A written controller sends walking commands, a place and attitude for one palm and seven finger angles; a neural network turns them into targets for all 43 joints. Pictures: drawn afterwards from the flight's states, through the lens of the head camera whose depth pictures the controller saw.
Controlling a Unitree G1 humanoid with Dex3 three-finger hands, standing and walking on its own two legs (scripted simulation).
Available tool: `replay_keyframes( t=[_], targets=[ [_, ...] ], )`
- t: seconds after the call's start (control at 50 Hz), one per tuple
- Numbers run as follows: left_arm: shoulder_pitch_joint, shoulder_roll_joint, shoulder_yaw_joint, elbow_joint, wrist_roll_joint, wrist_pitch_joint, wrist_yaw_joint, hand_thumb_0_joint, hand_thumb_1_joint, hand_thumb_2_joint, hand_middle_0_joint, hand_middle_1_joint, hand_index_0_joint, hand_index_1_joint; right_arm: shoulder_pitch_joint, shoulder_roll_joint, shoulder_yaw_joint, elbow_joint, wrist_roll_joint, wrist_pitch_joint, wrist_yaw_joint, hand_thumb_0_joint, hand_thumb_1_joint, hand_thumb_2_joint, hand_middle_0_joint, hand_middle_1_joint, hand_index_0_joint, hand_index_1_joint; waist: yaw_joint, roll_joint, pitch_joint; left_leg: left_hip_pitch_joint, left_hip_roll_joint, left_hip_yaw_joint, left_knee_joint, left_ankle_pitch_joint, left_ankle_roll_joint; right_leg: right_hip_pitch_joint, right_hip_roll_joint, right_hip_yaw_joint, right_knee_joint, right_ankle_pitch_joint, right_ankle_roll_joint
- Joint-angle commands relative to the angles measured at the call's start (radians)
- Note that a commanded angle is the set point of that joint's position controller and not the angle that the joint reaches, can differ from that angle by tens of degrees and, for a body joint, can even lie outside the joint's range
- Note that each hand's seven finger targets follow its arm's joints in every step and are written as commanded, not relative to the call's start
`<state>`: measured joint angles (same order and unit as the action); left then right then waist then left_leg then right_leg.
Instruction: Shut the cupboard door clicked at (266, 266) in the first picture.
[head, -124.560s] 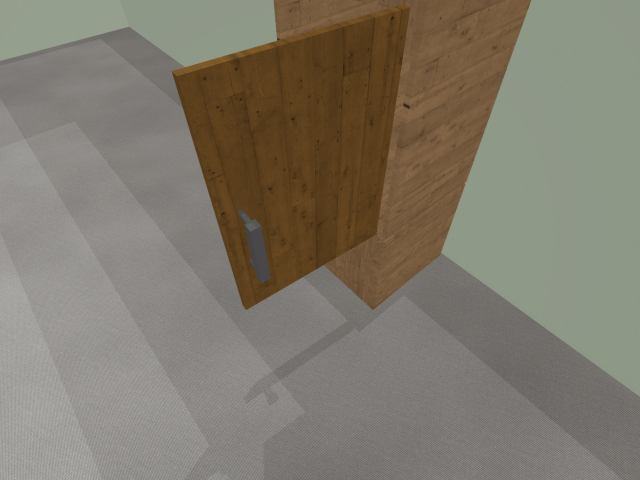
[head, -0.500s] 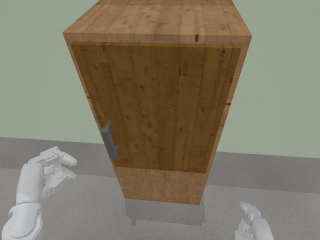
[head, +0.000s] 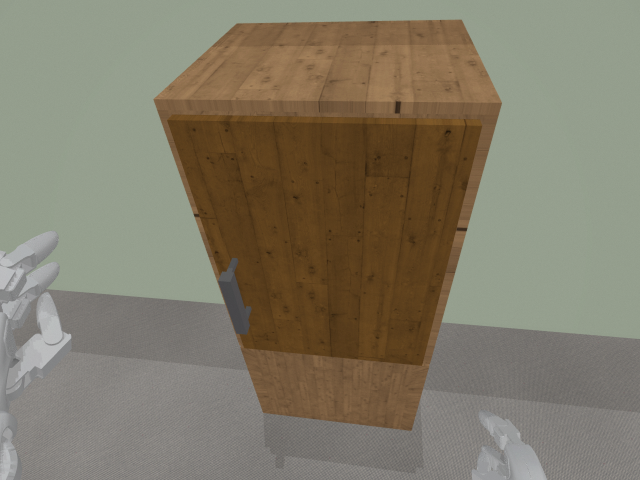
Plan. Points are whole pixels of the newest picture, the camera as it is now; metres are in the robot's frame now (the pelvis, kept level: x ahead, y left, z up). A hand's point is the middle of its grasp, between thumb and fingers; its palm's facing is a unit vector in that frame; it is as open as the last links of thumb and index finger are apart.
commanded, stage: draw the hand back to the body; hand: left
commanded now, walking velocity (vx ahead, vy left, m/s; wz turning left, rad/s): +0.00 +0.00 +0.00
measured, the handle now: (238, 296) +0.47 +0.23 -0.11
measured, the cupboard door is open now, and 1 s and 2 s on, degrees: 0 0 0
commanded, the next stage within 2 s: step back with the hand held close in 0.28 s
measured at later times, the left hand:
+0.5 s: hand (83, 346) +0.18 +0.25 +0.17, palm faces +0.46 -0.78 -0.43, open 7.4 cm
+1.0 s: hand (50, 381) +0.15 +0.27 +0.15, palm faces +0.38 -0.80 -0.46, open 7.4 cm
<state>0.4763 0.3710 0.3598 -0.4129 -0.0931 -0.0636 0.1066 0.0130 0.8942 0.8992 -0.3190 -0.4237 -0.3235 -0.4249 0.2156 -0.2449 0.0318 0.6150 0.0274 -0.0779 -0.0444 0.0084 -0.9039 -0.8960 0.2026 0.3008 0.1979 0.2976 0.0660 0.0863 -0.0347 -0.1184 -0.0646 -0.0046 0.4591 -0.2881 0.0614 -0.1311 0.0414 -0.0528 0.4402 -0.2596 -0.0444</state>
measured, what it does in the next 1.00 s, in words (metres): shifts its weight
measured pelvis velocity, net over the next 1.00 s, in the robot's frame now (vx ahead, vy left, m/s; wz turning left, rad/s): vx -0.05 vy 0.01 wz -0.03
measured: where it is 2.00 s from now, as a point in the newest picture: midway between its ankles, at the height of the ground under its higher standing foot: outside the picture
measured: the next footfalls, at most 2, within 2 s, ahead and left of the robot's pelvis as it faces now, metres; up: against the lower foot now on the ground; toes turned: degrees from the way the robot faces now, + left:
left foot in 1.76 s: -0.21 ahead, +0.14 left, +0.00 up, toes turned +2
right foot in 1.94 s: -0.24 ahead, -0.07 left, +0.00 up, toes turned +3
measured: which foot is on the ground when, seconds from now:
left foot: down 0.00-1.00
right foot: down 0.00-1.00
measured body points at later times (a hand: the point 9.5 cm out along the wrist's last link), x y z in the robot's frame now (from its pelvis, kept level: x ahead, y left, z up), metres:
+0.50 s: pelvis -0.01 -0.02 +0.00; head -0.03 -0.05 +0.45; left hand +0.15 +0.29 +0.19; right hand +0.17 -0.25 -0.09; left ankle -0.02 +0.08 -0.74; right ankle -0.01 -0.09 -0.74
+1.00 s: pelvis -0.05 +0.01 -0.01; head -0.06 +0.01 +0.44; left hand +0.13 +0.31 +0.18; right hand +0.12 -0.24 -0.08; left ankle -0.02 +0.08 -0.74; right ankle -0.01 -0.09 -0.74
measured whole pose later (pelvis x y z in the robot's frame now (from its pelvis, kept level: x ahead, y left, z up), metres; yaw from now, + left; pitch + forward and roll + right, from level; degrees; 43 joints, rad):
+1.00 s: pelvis -0.05 +0.01 -0.01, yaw -2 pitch +1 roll -1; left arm 0.57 0.43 0.41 -0.46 -0.07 -0.15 0.14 0.01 0.89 0.90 -0.21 -0.30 -0.22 -0.30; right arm 0.19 -0.24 0.00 0.55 0.03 0.05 -0.08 0.01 -0.90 -0.90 0.20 0.30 0.20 0.30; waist -0.02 0.01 -0.05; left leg -0.32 -0.06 0.04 0.56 -0.25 0.08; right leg -0.33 0.04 -0.03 0.53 -0.21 -0.03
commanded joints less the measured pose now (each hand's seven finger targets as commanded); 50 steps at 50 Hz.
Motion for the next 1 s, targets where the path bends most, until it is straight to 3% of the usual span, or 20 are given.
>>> replay_keyframes(
  t=[0.0,0.06,0.14,0.16,0.32,0.38,0.4,0.42,0.44,0.46,0.5,0.54,0.58,0.64,0.68,0.74,0.84,0.94,0.98],
  targets=[
    [-0.100,0.146,0.073,-0.116,0.005,-0.055,0.010,0.000,0.900,0.900,-0.200,-0.300,-0.200,-0.300,-0.142,-0.090,-0.045,-0.164,0.002,-0.046,-0.011,0.000,-0.900,-0.900,0.200,0.300,0.200,0.300,-0.018,-0.059,0.029,-0.058,0.094,-0.051,-0.090,0.204,-0.049,-0.010,-0.056,0.045,-0.071,0.121,0.016],
    [-0.127,0.177,0.096,-0.124,0.003,-0.070,0.013,0.000,0.900,0.900,-0.200,-0.300,-0.200,-0.300,-0.155,-0.086,-0.045,-0.168,0.002,-0.048,-0.019,0.000,-0.900,-0.900,0.200,0.300,0.200,0.300,-0.009,-0.066,0.009,-0.063,0.085,-0.045,-0.094,0.140,-0.032,0.004,-0.063,0.059,-0.087,0.069,0.018],
    [-0.157,0.195,0.096,-0.201,0.008,-0.086,0.021,0.000,0.900,0.900,-0.200,-0.300,-0.200,-0.300,-0.168,-0.081,-0.038,-0.167,-0.001,-0.069,-0.025,0.000,-0.900,-0.900,0.200,0.300,0.200,0.300,-0.002,0.026,-0.048,-0.043,0.079,-0.046,-0.096,0.137,-0.030,0.040,-0.067,0.069,-0.086,0.071,0.013],
    [-0.152,0.200,0.102,-0.198,0.009,-0.086,0.024,0.000,0.900,0.900,-0.200,-0.300,-0.200,-0.300,-0.170,-0.078,-0.037,-0.165,-0.002,-0.074,-0.027,0.000,-0.900,-0.900,0.200,0.300,0.200,0.300,0.000,0.034,-0.034,-0.048,0.078,-0.043,-0.096,0.134,-0.030,0.034,-0.067,0.070,-0.091,0.070,0.014],
    [-0.106,0.186,0.109,-0.107,0.004,-0.086,0.019,0.000,0.900,0.900,-0.200,-0.300,-0.200,-0.300,-0.168,-0.078,-0.042,-0.143,-0.002,-0.083,-0.026,0.000,-0.900,-0.900,0.200,0.300,0.200,0.300,-0.002,-0.034,0.054,-0.060,0.077,-0.030,-0.091,0.119,-0.024,-0.005,-0.066,0.088,-0.139,0.026,0.018],
    [-0.107,0.167,0.093,-0.105,0.001,-0.091,0.012,0.000,0.900,0.900,-0.200,-0.300,-0.200,-0.300,-0.170,-0.075,-0.046,-0.144,-0.001,-0.075,-0.024,0.000,-0.900,-0.900,0.200,0.300,0.200,0.300,-0.005,-0.046,0.040,-0.053,0.076,-0.022,-0.087,0.117,-0.021,0.002,-0.072,0.097,-0.141,0.009,0.023],
    [-0.218,0.274,0.209,-0.163,0.019,-0.136,0.027,0.000,0.900,0.900,-0.200,-0.300,-0.200,-0.300,-0.138,-0.117,-0.066,-0.171,0.004,-0.056,-0.019,0.000,-0.900,-0.900,0.200,0.300,0.200,0.300,-0.041,-0.045,0.062,-0.116,0.091,-0.070,-0.015,0.038,0.000,-0.086,-0.141,0.246,-0.211,-0.014,0.025],
    [-0.204,0.282,0.221,-0.136,0.026,-0.155,0.031,0.000,0.900,0.900,-0.200,-0.300,-0.200,-0.300,-0.129,-0.102,-0.066,-0.152,-0.001,-0.048,-0.019,0.000,-0.900,-0.900,0.200,0.300,0.200,0.300,-0.042,-0.076,0.054,-0.108,0.085,-0.080,0.036,0.022,-0.002,-0.106,-0.189,0.290,-0.239,-0.025,0.008],
    [-0.116,0.195,0.149,-0.087,0.023,-0.154,0.026,0.000,0.900,0.900,-0.200,-0.300,-0.200,-0.300,-0.135,-0.100,-0.068,-0.139,-0.004,-0.038,-0.018,0.000,-0.900,-0.900,0.200,0.300,0.200,0.300,-0.055,-0.101,0.046,-0.095,0.081,-0.080,0.073,0.035,-0.004,-0.132,-0.216,0.300,-0.241,-0.017,-0.006],
    [-0.081,0.173,0.121,-0.087,0.027,-0.159,0.024,0.000,0.900,0.900,-0.200,-0.300,-0.200,-0.300,-0.128,-0.100,-0.071,-0.142,-0.004,-0.028,-0.013,0.000,-0.900,-0.900,0.200,0.300,0.200,0.300,-0.057,-0.121,0.028,-0.108,0.082,-0.074,0.097,0.043,-0.008,-0.134,-0.234,0.295,-0.229,-0.004,-0.009],
    [-0.032,0.163,0.109,-0.107,0.026,-0.170,0.027,0.000,0.900,0.900,-0.200,-0.300,-0.200,-0.300,-0.120,-0.105,-0.077,-0.146,-0.002,-0.016,-0.009,0.000,-0.900,-0.900,0.200,0.300,0.200,0.300,-0.061,-0.079,-0.033,-0.120,0.090,-0.073,0.094,0.068,-0.014,-0.099,-0.251,0.270,-0.178,0.076,-0.024],
    [-0.003,0.185,0.127,-0.156,0.024,-0.179,0.034,0.000,0.900,0.900,-0.200,-0.300,-0.200,-0.300,-0.118,-0.114,-0.081,-0.155,-0.002,-0.008,-0.014,0.000,-0.900,-0.900,0.200,0.300,0.200,0.300,-0.063,-0.022,-0.092,-0.094,0.108,-0.077,0.038,0.151,-0.019,-0.068,-0.233,0.219,-0.099,0.196,-0.022],
    [0.024,0.214,0.157,-0.201,0.020,-0.182,0.043,0.000,0.900,0.900,-0.200,-0.300,-0.200,-0.300,-0.125,-0.122,-0.083,-0.170,-0.006,0.003,-0.025,0.000,-0.900,-0.900,0.200,0.300,0.200,0.300,-0.060,0.006,-0.137,-0.088,0.137,-0.098,-0.011,0.297,-0.019,-0.026,-0.173,0.163,-0.012,0.312,0.005],
    [0.021,0.262,0.204,-0.249,0.018,-0.172,0.051,0.000,0.900,0.900,-0.200,-0.300,-0.200,-0.300,-0.131,-0.122,-0.086,-0.191,-0.006,0.027,-0.041,0.000,-0.900,-0.900,0.200,0.300,0.200,0.300,-0.056,-0.012,-0.190,-0.100,0.164,-0.113,0.003,0.541,-0.026,0.037,-0.133,0.133,0.079,0.500,0.019],
    [0.028,0.260,0.210,-0.234,0.014,-0.161,0.052,0.000,0.900,0.900,-0.200,-0.300,-0.200,-0.300,-0.121,-0.122,-0.090,-0.202,-0.005,0.044,-0.045,0.000,-0.900,-0.900,0.200,0.300,0.200,0.300,-0.059,-0.054,-0.198,-0.124,0.166,-0.107,0.025,0.586,-0.035,0.053,-0.138,0.150,0.100,0.563,0.013],
    [0.065,0.246,0.208,-0.189,0.010,-0.148,0.053,0.000,0.900,0.900,-0.200,-0.300,-0.200,-0.300,-0.114,-0.119,-0.096,-0.207,0.000,0.062,-0.045,0.000,-0.900,-0.900,0.200,0.300,0.200,0.300,-0.066,-0.094,-0.190,-0.161,0.158,-0.101,0.045,0.515,-0.042,0.046,-0.165,0.175,0.102,0.574,-0.001],
    [0.112,0.230,0.191,-0.186,0.011,-0.141,0.055,0.000,0.900,0.900,-0.200,-0.300,-0.200,-0.300,-0.122,-0.120,-0.094,-0.215,0.002,0.079,-0.043,0.000,-0.900,-0.900,0.200,0.300,0.200,0.300,-0.070,-0.079,-0.154,-0.230,0.166,-0.118,0.012,0.336,-0.023,0.005,-0.157,0.190,0.078,0.415,0.007],
    [0.073,0.242,0.188,-0.247,0.024,-0.154,0.061,0.000,0.900,0.900,-0.200,-0.300,-0.200,-0.300,-0.132,-0.123,-0.082,-0.223,-0.004,0.072,-0.049,0.000,-0.900,-0.900,0.200,0.300,0.200,0.300,-0.067,-0.045,-0.085,-0.373,0.180,-0.161,-0.066,0.070,0.010,0.009,-0.122,0.194,0.053,0.177,0.021],
    [0.039,0.243,0.189,-0.259,0.036,-0.162,0.064,0.000,0.900,0.900,-0.200,-0.300,-0.200,-0.300,-0.126,-0.128,-0.079,-0.227,-0.008,0.063,-0.052,0.000,-0.900,-0.900,0.200,0.300,0.200,0.300,-0.069,-0.019,-0.044,-0.476,0.190,-0.182,-0.114,-0.125,0.030,0.036,-0.100,0.194,0.057,0.067,0.031]
  ],
)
